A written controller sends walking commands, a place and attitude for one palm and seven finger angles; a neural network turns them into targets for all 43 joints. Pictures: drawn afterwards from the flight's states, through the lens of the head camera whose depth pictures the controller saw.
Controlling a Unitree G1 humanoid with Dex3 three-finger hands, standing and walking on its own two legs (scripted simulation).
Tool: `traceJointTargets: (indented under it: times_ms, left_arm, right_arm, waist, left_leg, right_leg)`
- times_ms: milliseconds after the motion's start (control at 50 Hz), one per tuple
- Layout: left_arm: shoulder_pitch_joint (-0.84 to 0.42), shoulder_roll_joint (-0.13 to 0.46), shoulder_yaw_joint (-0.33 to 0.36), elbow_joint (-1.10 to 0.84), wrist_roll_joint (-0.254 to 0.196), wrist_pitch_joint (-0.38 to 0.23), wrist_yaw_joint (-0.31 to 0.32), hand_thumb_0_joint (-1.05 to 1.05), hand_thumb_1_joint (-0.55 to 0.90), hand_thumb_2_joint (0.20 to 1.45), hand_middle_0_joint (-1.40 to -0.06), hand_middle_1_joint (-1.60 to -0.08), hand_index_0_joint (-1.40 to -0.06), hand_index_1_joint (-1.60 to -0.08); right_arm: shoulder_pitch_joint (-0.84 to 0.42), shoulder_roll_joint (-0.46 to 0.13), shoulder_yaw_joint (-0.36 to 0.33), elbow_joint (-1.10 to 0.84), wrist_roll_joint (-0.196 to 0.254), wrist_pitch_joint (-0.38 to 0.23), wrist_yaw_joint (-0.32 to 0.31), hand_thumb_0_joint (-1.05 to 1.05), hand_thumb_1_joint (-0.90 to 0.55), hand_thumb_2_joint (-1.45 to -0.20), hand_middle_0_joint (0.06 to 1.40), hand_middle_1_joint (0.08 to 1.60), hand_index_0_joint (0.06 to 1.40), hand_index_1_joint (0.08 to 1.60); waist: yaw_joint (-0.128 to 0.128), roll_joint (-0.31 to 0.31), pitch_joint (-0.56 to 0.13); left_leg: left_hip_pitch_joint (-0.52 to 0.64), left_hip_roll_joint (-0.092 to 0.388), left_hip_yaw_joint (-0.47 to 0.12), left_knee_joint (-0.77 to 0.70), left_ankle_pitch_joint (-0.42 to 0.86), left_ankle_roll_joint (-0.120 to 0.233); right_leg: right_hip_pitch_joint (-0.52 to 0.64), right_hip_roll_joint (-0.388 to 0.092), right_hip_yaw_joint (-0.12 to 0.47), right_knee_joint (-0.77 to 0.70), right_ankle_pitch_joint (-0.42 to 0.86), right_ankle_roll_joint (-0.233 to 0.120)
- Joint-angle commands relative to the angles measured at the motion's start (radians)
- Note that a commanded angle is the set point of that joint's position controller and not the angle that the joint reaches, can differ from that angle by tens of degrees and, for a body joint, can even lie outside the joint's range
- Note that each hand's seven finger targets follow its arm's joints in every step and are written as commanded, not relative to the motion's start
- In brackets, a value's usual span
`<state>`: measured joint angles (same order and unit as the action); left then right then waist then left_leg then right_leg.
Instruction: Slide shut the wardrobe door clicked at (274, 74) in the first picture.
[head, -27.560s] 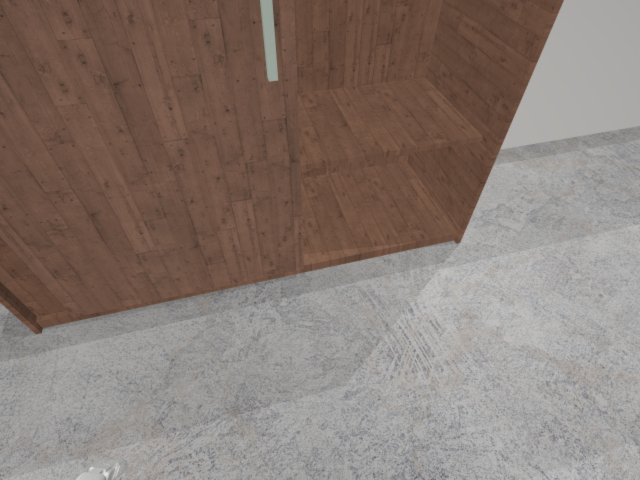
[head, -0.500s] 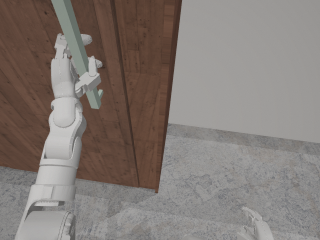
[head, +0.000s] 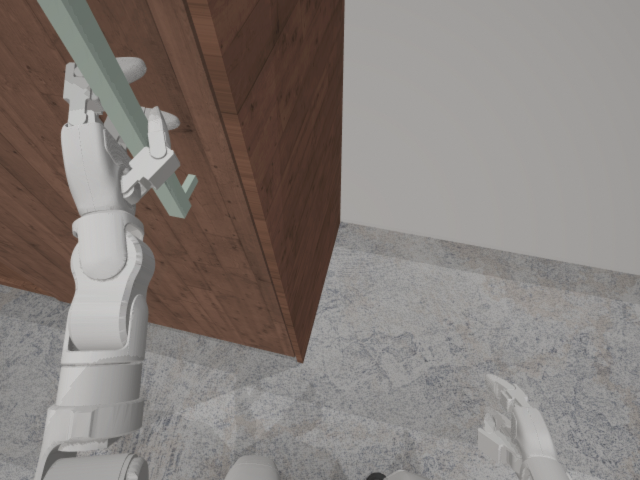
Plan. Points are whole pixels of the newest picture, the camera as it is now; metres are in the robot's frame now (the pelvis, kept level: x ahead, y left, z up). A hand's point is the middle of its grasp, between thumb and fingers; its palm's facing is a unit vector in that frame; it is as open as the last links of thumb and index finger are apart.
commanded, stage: step sideways, sliding the door along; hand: left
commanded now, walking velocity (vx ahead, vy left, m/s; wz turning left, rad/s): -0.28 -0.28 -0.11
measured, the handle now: (137, 103) +0.40 +0.25 +0.22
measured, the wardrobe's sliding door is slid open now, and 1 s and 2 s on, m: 0.00 0.00 0.00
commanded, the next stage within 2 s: stop walking and hold the door there in 0.12 s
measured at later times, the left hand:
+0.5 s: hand (158, 152) +0.36 +0.22 +0.19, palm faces +0.40 -0.89 -0.21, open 6.8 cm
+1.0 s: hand (156, 153) +0.36 +0.22 +0.20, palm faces +0.28 -0.95 -0.12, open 6.5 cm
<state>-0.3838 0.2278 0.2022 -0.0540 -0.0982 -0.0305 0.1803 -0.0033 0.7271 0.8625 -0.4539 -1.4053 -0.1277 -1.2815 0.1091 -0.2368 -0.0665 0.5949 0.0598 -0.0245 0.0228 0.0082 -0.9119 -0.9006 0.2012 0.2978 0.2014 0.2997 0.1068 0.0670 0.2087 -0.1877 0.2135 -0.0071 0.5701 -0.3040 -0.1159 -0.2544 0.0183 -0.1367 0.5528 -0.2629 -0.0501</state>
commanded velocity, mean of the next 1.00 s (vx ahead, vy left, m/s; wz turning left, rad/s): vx -0.06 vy -0.06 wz -0.03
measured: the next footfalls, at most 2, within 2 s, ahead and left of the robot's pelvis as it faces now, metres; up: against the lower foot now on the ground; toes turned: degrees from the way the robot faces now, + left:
left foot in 0.48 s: +0.05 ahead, +0.16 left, +0.00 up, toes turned -1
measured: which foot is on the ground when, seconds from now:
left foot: down 0.00-0.32, up 0.34-0.46, down 0.48-1.00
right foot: down 0.00-1.00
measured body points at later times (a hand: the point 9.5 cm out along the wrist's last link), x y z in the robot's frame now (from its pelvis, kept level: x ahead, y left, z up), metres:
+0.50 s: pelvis +0.01 -0.01 +0.00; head +0.05 -0.03 +0.45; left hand +0.34 +0.27 +0.21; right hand +0.19 -0.25 -0.09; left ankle +0.02 +0.16 -0.73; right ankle +0.03 -0.09 -0.73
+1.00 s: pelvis +0.00 +0.05 +0.01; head -0.01 +0.04 +0.46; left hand +0.34 +0.27 +0.20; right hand +0.11 -0.21 -0.09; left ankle +0.01 +0.16 -0.73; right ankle +0.03 -0.09 -0.73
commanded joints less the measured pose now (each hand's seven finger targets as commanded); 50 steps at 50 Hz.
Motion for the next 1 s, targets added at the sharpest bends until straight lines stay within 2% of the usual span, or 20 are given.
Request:
traceJointTargets:
  times_ms: [0, 40, 80, 120, 160, 200, 220, 240, 260, 300, 320, 360, 420, 460, 480, 520, 600, 640, 760, 980]
  left_arm:
    - [-0.321, 0.016, -0.28, -0.422, 0.04, -0.179, -0.112, 0.0, 0.9, 0.9, -0.45, -1.4, -0.45, -1.4]
    - [-0.285, 0.01, -0.282, -0.443, 0.039, -0.177, -0.099, 0.0, 0.9, 0.9, -0.45, -1.4, -0.45, -1.4]
    - [-0.298, 0.017, -0.275, -0.5, 0.027, -0.185, -0.095, 0.0, 0.9, 0.9, -0.45, -1.4, -0.45, -1.4]
    - [-0.294, -0.011, -0.305, -0.529, 0.031, -0.196, -0.11, 0.0, 0.9, 0.9, -0.45, -1.4, -0.45, -1.4]
    - [-0.329, -0.015, -0.297, -0.53, 0.049, -0.211, -0.119, 0.0, 0.9, 0.9, -0.45, -1.4, -0.45, -1.4]
    - [-0.331, -0.007, -0.286, -0.51, 0.056, -0.21, -0.123, 0.0, 0.9, 0.9, -0.45, -1.4, -0.45, -1.4]
    - [-0.167, 0.512, 0.291, -0.159, 0.075, -0.183, -0.06, 0.0, 0.9, 0.9, -0.45, -1.4, -0.45, -1.4]
    - [-0.15, 0.328, 0.113, -0.216, 0.058, -0.17, -0.086, 0.0, 0.9, 0.9, -0.45, -1.4, -0.45, -1.4]
    - [-0.195, 0.278, 0.053, -0.31, 0.045, -0.18, -0.098, 0.0, 0.9, 0.9, -0.45, -1.4, -0.45, -1.4]
    - [-0.115, 0.344, 0.132, -0.213, 0.028, -0.176, -0.086, 0.0, 0.9, 0.9, -0.45, -1.4, -0.45, -1.4]
    - [-0.039, 0.335, 0.137, -0.151, 0.024, -0.163, -0.08, 0.0, 0.9, 0.9, -0.45, -1.4, -0.45, -1.4]
    - [-0.037, 0.357, 0.176, -0.208, 0.024, -0.167, -0.051, 0.0, 0.9, 0.9, -0.45, -1.4, -0.45, -1.4]
    - [0.003, 0.363, 0.179, -0.227, 0.016, -0.162, -0.029, 0.0, 0.9, 0.9, -0.45, -1.4, -0.45, -1.4]
    - [-0.011, 0.294, 0.105, -0.268, 0.014, -0.165, -0.038, 0.0, 0.9, 0.9, -0.45, -1.4, -0.45, -1.4]
    - [-0.006, 0.287, 0.096, -0.241, 0.017, -0.163, -0.049, 0.0, 0.9, 0.9, -0.45, -1.4, -0.45, -1.4]
    - [0.031, 0.25, 0.05, -0.224, 0.033, -0.138, -0.048, 0.0, 0.9, 0.9, -0.45, -1.4, -0.45, -1.4]
    - [0.002, 0.292, 0.089, -0.165, 0.034, -0.13, -0.03, 0.0, 0.9, 0.9, -0.45, -1.4, -0.45, -1.4]
    - [0.006, 0.293, 0.085, -0.151, 0.034, -0.124, -0.026, 0.0, 0.9, 0.9, -0.45, -1.4, -0.45, -1.4]
    - [-0.023, 0.236, 0.026, -0.131, 0.04, -0.128, -0.023, 0.0, 0.9, 0.9, -0.45, -1.4, -0.45, -1.4]
    - [-0.032, 0.176, -0.036, -0.147, 0.048, -0.131, -0.025, 0.0, 0.9, 0.9, -0.45, -1.4, -0.45, -1.4]
  right_arm:
    - [-0.069, -0.066, -0.027, -0.162, 0.014, -0.059, 0.001, 0.0, -0.9, -0.9, 0.2, 0.3, 0.2, 0.3]
    - [-0.058, -0.06, -0.011, -0.154, 0.003, -0.049, -0.011, 0.0, -0.9, -0.9, 0.2, 0.3, 0.2, 0.3]
    - [-0.071, -0.087, -0.024, -0.161, -0.006, -0.048, -0.017, 0.0, -0.9, -0.9, 0.2, 0.3, 0.2, 0.3]
    - [-0.069, -0.109, -0.028, -0.184, -0.021, -0.053, -0.005, 0.0, -0.9, -0.9, 0.2, 0.3, 0.2, 0.3]
    - [-0.062, -0.093, -0.028, -0.188, -0.021, -0.074, 0.02, 0.0, -0.9, -0.9, 0.2, 0.3, 0.2, 0.3]
    - [-0.056, -0.089, -0.021, -0.192, -0.012, -0.087, 0.03, 0.0, -0.9, -0.9, 0.2, 0.3, 0.2, 0.3]
    - [0.022, -0.145, -0.046, -0.109, -0.016, -0.07, 0.012, 0.0, -0.9, -0.9, 0.2, 0.3, 0.2, 0.3]
    - [0.009, -0.117, -0.038, -0.138, -0.014, -0.055, 0.013, 0.0, -0.9, -0.9, 0.2, 0.3, 0.2, 0.3]
    - [-0.016, -0.095, -0.023, -0.165, 0.004, -0.059, 0.012, 0.0, -0.9, -0.9, 0.2, 0.3, 0.2, 0.3]
    - [-0.036, -0.074, -0.024, -0.163, 0.012, -0.066, -0.008, 0.0, -0.9, -0.9, 0.2, 0.3, 0.2, 0.3]
    - [-0.033, -0.068, -0.01, -0.148, 0.004, -0.065, -0.017, 0.0, -0.9, -0.9, 0.2, 0.3, 0.2, 0.3]
    - [-0.049, -0.049, 0.033, -0.129, -0.009, -0.059, -0.038, 0.0, -0.9, -0.9, 0.2, 0.3, 0.2, 0.3]
    - [-0.055, -0.064, 0.032, -0.119, -0.013, -0.049, -0.067, 0.0, -0.9, -0.9, 0.2, 0.3, 0.2, 0.3]
    - [-0.067, -0.093, 0.022, -0.136, -0.009, -0.056, -0.065, 0.0, -0.9, -0.9, 0.2, 0.3, 0.2, 0.3]
    - [-0.043, -0.111, 0.016, -0.132, 0.003, -0.057, -0.057, 0.0, -0.9, -0.9, 0.2, 0.3, 0.2, 0.3]
    - [-0.06, -0.101, 0.02, -0.136, -0.009, -0.064, -0.061, 0.0, -0.9, -0.9, 0.2, 0.3, 0.2, 0.3]
    - [-0.041, -0.103, 0.022, -0.118, -0.009, -0.064, -0.073, 0.0, -0.9, -0.9, 0.2, 0.3, 0.2, 0.3]
    - [-0.036, -0.11, 0.025, -0.106, -0.015, -0.061, -0.08, 0.0, -0.9, -0.9, 0.2, 0.3, 0.2, 0.3]
    - [-0.05, -0.111, 0.035, -0.097, -0.02, -0.066, -0.089, 0.0, -0.9, -0.9, 0.2, 0.3, 0.2, 0.3]
    - [-0.044, -0.1, 0.038, -0.073, -0.031, -0.066, -0.096, 0.0, -0.9, -0.9, 0.2, 0.3, 0.2, 0.3]
  waist:
    - [-0.132, -0.183, -0.557]
    - [-0.132, -0.144, -0.54]
    - [-0.133, -0.018, -0.567]
    - [-0.129, 0.178, -0.51]
    - [-0.118, 0.235, -0.476]
    - [-0.118, 0.216, -0.472]
    - [-0.109, 0.209, -0.468]
    - [-0.11, 0.144, -0.495]
    - [-0.117, 0.054, -0.526]
    - [-0.106, -0.234, -0.512]
    - [-0.092, -0.222, -0.487]
    - [-0.1, -0.192, -0.526]
    - [-0.119, -0.144, -0.558]
    - [-0.101, -0.009, -0.525]
    - [-0.095, -0.026, -0.506]
    - [-0.115, 0.123, -0.414]
    - [-0.114, -0.06, -0.421]
    - [-0.115, -0.042, -0.402]
    - [-0.109, 0.01, -0.357]
    - [-0.112, -0.034, -0.386]
  left_leg:
    - [0.04, -0.036, 0.08, 0.153, 0.184, 0.101]
    - [0.029, -0.021, 0.064, 0.002, 0.08, 0.112]
    - [0.251, 0.092, 0.035, -0.083, 0.602, 0.144]
    - [0.364, 0.229, -0.037, -0.085, 0.983, 0.2]
    - [0.423, 0.215, 0.048, -0.05, 1.094, 0.186]
    - [0.4, 0.17, 0.106, 0.034, 1.039, 0.268]
    - [0.374, 0.143, 0.123, 0.022, 0.961, 0.215]
    - [0.3, 0.12, 0.109, 0.08, 0.87, 0.14]
    - [0.25, 0.073, 0.144, 0.138, 0.714, 0.115]
    - [-0.074, -0.089, 0.114, 0.306, -0.15, 0.09]
    - [-0.152, -0.106, 0.033, 0.304, -0.27, 0.101]
    - [-0.156, -0.113, 0.024, 0.113, -0.21, 0.11]
    - [0.077, -0.108, 0.091, -0.148, 0.187, 0.119]
    - [0.2, 0.04, -0.007, -0.136, 0.549, 0.17]
    - [0.204, 0.05, -0.003, -0.142, 0.523, 0.173]
    - [0.149, 0.022, 0.051, -0.12, 0.481, 0.167]
    - [0.037, -0.064, 0.079, -0.12, 0.153, 0.139]
    - [0.049, -0.073, 0.071, -0.156, 0.097, 0.146]
    - [0.046, -0.047, 0.048, -0.223, 0.071, 0.165]
    - [0.088, -0.043, 0.054, -0.223, 0.184, 0.157]
  right_leg:
    - [0.331, -0.24, 0.268, -0.037, 0.996, -0.031]
    - [0.295, -0.251, 0.261, -0.019, 0.939, -0.016]
    - [0.14, -0.166, 0.167, 0.029, 0.72, 0.05]
    - [-0.018, -0.091, 0.102, 0.08, 0.25, 0.081]
    - [-0.08, -0.038, 0.078, 0.054, -0.004, 0.064]
    - [0.005, -0.027, 0.058, -0.043, 0.101, 0.061]
    - [-0.022, -0.026, 0.062, -0.053, 0.176, 0.075]
    - [0.094, -0.044, 0.095, -0.09, 0.371, 0.06]
    - [0.188, -0.088, 0.132, -0.11, 0.639, 0.048]
    - [0.32, -0.264, 0.376, -0.07, 1.122, -0.061]
    - [0.316, -0.304, 0.398, -0.072, 1.087, -0.077]
    - [0.355, -0.287, 0.344, -0.033, 1.011, -0.072]
    - [0.252, -0.208, 0.26, 0.015, 0.814, 0.002]
    - [0.092, -0.116, 0.218, -0.005, 0.51, 0.064]
    - [0.069, -0.089, 0.236, -0.039, 0.349, 0.061]
    - [0.061, -0.087, 0.196, -0.07, 0.437, 0.064]
    - [0.125, -0.116, 0.265, -0.132, 0.333, 0.05]
    - [0.091, -0.118, 0.277, -0.167, 0.236, 0.047]
    - [0.047, -0.089, 0.248, -0.174, 0.11, 0.051]
    - [0.067, -0.094, 0.218, -0.141, 0.246, 0.051]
